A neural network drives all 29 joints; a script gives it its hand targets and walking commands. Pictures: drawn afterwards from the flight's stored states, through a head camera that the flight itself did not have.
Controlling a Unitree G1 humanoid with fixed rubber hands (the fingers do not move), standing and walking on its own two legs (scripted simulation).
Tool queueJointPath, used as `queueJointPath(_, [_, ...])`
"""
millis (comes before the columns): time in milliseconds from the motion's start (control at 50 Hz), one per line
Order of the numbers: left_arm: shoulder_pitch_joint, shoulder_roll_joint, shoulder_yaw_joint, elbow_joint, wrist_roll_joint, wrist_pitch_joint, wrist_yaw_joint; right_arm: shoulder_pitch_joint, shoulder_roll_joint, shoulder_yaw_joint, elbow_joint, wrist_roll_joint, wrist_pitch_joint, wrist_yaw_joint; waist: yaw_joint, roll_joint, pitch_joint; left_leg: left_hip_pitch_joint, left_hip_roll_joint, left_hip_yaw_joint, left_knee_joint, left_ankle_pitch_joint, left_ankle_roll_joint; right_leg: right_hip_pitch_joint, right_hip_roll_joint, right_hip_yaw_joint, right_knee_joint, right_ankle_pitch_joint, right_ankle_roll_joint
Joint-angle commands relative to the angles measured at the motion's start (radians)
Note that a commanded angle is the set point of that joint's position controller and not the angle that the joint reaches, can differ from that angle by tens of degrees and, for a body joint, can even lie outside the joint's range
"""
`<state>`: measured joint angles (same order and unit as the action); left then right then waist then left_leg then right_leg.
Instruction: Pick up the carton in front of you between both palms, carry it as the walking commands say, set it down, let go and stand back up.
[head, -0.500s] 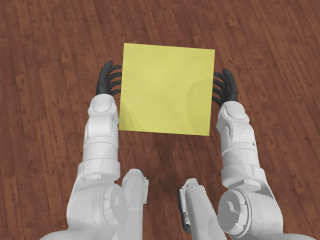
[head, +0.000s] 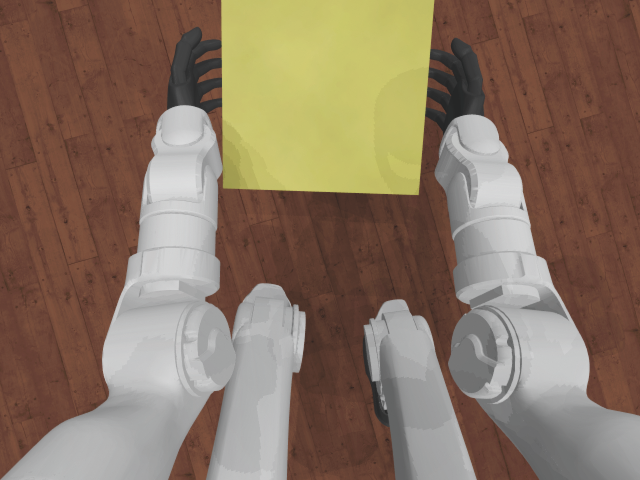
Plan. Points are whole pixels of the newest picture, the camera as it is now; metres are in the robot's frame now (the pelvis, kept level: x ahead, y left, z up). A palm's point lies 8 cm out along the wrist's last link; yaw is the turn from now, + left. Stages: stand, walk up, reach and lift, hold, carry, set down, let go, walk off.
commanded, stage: set down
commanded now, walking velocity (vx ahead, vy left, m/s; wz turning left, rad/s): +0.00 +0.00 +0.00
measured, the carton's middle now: (321, 112) +0.54 +0.06 -0.21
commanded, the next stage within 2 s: none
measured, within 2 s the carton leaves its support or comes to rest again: rests again in 1.10 s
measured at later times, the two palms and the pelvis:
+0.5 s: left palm (210, 124) +0.52 +0.22 -0.25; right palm (415, 129) +0.54 -0.08 -0.25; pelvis -0.01 -0.01 -0.09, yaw -2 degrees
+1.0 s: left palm (208, 122) +0.52 +0.23 -0.26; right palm (413, 125) +0.55 -0.08 -0.27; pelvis -0.01 -0.01 -0.11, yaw -2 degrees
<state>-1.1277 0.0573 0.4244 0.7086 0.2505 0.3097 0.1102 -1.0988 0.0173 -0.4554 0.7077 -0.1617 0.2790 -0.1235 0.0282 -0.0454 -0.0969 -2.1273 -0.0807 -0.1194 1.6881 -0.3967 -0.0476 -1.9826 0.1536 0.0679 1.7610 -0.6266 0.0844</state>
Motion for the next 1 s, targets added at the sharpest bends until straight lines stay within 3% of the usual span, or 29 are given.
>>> queueJointPath(0, [-0.569, -0.903, -0.467, 0.057, -0.14, -0.028, -0.282, -0.71, 0.843, 0.497, -0.011, 0.129, -0.044, 0.265, 0.033, 0.083, -1.081, 0.937, -0.047, 0.186, -0.033, 0.316, -0.001, 0.183, 0.06, -0.161, -0.143, 0.25, -0.023])
queueJointPath(360, [-0.821, -0.699, -0.43, 0.069, -0.217, -0.059, -0.311, -0.947, 0.711, 0.536, 0.05, 0.222, -0.078, 0.195, 0.095, 0.035, -1.011, 0.752, -0.01, 0.216, 0.211, 0.303, -0.002, 0.173, 0.048, -0.163, 0.089, 0.241, -0.03])
queueJointPath(420, [-0.853, -0.681, -0.416, 0.065, -0.237, -0.071, -0.325, -0.962, 0.706, 0.542, 0.068, 0.223, -0.083, 0.195, 0.115, -0.026, -0.923, 0.663, -0.006, 0.211, 0.242, 0.314, 0.006, 0.178, 0.048, -0.163, 0.126, 0.26, -0.032])
queueJointPath(520, [-0.832, -0.658, -0.42, 0.056, -0.276, -0.084, -0.334, -0.998, 0.743, 0.626, 0.027, 0.277, -0.101, 0.185, 0.16, -0.093, -0.992, 0.714, -0.001, 0.202, 0.291, 0.436, 0.018, 0.242, 0.047, -0.159, 0.172, 0.37, -0.028])
queueJointPath(700, [-0.773, -0.644, -0.347, 0.15, -0.235, -0.08, -0.371, -0.868, 0.727, 0.526, 0.159, 0.202, -0.093, 0.192, 0.134, -0.071, -0.741, 0.535, 0.001, 0.2, 0.321, 0.328, 0.027, 0.127, 0.046, -0.137, 0.18, 0.302, -0.046])
queueJointPath(840, [-0.738, -0.587, -0.266, 0.226, -0.179, -0.068, -0.389, -0.829, 0.656, 0.443, 0.233, 0.138, -0.077, 0.199, 0.123, -0.096, -0.578, 0.416, 0.001, 0.197, 0.317, 0.204, 0.038, 0.088, 0.044, -0.136, 0.175, 0.206, -0.054])
queueJointPath(980, [-0.69, -0.538, -0.21, 0.278, -0.136, -0.059, -0.396, -0.77, 0.599, 0.386, 0.287, 0.087, -0.063, 0.214, 0.107, -0.099, -0.467, 0.374, 0.0, 0.184, 0.314, 0.158, 0.046, 0.029, 0.038, -0.135, 0.174, 0.164, -0.058])
